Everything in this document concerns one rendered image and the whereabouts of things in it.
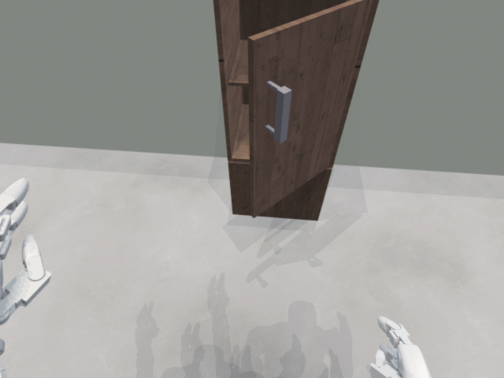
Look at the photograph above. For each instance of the robot left hand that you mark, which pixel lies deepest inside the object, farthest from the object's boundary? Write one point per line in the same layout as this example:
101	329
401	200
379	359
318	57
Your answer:
26	284

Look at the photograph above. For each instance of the robot right hand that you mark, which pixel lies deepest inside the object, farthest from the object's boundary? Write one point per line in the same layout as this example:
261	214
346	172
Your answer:
407	362

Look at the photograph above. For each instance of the handle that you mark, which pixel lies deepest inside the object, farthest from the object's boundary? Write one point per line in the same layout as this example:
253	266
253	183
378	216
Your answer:
283	104

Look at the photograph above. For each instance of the cupboard door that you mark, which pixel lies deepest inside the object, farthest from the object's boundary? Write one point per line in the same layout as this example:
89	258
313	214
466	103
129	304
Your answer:
315	57

